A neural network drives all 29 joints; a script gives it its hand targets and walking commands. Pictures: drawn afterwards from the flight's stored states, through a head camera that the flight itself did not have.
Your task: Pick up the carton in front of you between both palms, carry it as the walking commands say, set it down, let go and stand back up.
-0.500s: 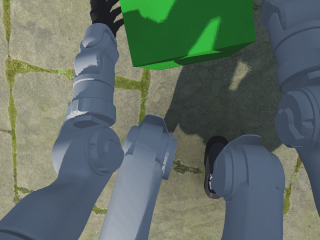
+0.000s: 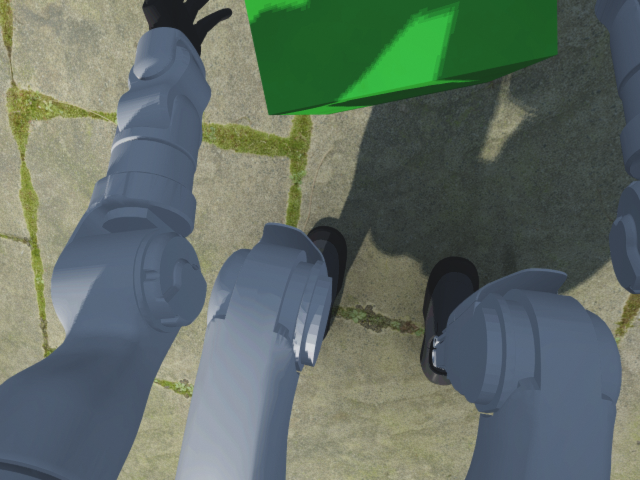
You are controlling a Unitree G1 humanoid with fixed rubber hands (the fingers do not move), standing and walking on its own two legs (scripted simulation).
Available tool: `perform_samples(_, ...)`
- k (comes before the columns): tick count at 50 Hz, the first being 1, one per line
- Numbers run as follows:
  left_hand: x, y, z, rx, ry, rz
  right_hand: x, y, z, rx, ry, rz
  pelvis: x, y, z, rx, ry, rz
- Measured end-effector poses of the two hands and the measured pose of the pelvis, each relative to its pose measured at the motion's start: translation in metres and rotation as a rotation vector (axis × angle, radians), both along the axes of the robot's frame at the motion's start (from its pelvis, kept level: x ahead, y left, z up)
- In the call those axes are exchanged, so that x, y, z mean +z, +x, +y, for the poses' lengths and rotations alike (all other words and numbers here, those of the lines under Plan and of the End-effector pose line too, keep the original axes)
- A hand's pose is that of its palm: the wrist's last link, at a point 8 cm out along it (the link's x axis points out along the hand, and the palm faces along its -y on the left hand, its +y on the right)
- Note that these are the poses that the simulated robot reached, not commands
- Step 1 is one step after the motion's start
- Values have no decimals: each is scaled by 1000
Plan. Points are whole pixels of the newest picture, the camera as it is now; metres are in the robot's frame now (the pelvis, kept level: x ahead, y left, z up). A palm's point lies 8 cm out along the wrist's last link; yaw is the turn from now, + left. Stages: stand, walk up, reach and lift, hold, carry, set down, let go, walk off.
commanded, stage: set down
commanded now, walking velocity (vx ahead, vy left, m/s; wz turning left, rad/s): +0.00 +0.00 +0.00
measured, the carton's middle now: out of the picture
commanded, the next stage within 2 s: let go in 1.08 s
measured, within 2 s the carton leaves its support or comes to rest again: neither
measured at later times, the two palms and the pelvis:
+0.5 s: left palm out of the picture +0.50 +0.24 -0.03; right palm out of the picture +0.61 -0.13 -0.02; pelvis +0.00 +0.01 +0.07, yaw +1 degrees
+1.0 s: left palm out of the picture +0.50 +0.25 +0.12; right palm out of the picture +0.61 -0.13 +0.12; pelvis +0.03 -0.01 +0.21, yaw +1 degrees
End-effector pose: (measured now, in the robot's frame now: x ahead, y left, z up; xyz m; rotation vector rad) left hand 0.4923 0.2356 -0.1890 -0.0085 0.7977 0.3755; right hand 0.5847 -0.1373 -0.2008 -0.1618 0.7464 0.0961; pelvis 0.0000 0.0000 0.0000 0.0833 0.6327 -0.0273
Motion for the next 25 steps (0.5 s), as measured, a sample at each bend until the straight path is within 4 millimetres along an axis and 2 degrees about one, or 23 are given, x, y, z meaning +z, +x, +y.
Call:
perform_samples(6, 15, 17, -3, -15, -21, -71, 21, 15, 1, 5, 4, -80, -3, -1, 5, 19, -10, -2)
perform_samples(11, 52, 21, -12, -4, -42, -127, 63, 20, 9, 39, -24, -123, 3, -4, 8, 32, -22, -7)
perform_samples(18, 110, 7, 5, 55, -31, -122, 128, 18, 18, 37, -27, -61, 39, -5, 6, 39, -23, 33)
perform_samples(25, 157, 12, 7, 50, -26, -142, 178, 27, 10, 5, -7, -68, 73, 1, 5, 43, -38, 94)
